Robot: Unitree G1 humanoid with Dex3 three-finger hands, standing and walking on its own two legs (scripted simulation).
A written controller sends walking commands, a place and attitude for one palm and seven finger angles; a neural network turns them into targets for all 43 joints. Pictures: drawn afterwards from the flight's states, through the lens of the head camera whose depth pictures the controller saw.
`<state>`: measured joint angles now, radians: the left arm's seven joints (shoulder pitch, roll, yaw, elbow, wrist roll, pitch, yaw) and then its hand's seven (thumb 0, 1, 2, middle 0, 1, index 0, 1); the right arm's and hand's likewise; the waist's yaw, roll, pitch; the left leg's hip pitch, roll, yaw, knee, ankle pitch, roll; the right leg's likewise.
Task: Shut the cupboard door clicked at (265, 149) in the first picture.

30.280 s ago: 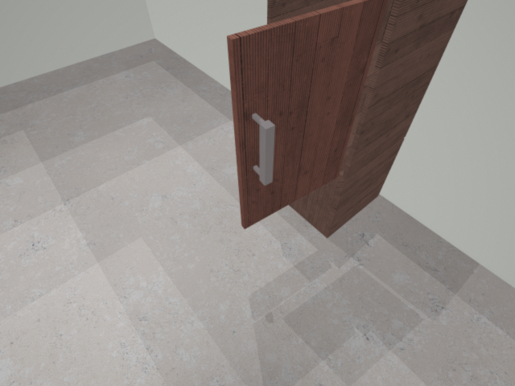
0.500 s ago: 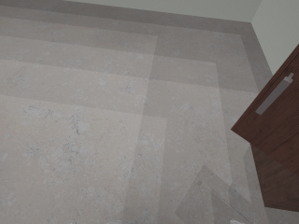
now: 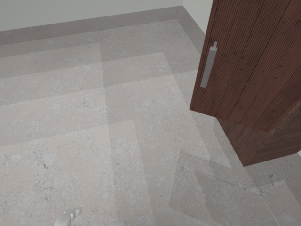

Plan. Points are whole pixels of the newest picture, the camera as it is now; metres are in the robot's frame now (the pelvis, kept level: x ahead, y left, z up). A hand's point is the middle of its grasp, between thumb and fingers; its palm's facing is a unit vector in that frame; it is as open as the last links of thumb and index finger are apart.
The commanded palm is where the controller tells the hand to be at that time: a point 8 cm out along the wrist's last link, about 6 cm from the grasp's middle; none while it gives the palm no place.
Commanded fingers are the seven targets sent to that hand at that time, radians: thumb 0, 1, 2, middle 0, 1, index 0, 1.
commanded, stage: turn to face it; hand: left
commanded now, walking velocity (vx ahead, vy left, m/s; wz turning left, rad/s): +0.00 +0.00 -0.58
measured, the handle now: (209, 65) +0.68 -0.20 +0.00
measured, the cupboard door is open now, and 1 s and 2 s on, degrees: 54 54 54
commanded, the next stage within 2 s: take the last steps up to it in 0.54 s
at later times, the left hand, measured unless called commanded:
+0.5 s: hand (86, 221) +0.15 +0.21 -0.15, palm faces -0.21 -0.96 -0.20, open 7.4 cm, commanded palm none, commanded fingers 0.00 0.90 0.90 -0.20 -0.30 -0.20 -0.30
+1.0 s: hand out of the picture +0.14 +0.15 -0.17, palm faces -0.32 -0.94 -0.15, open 7.4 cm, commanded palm none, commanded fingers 0.00 0.90 0.90 -0.20 -0.30 -0.20 -0.30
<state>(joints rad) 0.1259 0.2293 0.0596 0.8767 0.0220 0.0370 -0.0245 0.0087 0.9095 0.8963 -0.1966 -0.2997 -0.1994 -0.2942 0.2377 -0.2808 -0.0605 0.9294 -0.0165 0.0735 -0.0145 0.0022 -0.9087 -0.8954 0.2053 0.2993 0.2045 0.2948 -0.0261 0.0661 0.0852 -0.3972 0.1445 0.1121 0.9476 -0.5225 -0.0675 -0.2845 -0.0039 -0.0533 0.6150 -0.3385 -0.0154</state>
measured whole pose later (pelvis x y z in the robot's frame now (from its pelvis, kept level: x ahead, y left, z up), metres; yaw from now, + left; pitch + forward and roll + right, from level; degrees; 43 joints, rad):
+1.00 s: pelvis +0.06 -0.02 +0.01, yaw -21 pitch +1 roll -2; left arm 0.28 0.19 0.06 1.02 0.02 0.02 -0.03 0.01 0.90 0.90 -0.20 -0.30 -0.20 -0.29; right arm 0.24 -0.21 -0.04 0.96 -0.03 0.00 -0.01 0.00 -0.91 -0.90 0.20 0.30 0.20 0.29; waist -0.01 -0.02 0.02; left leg -0.34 0.07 0.10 0.59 -0.30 -0.03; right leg -0.15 0.04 -0.01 0.50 -0.37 -0.03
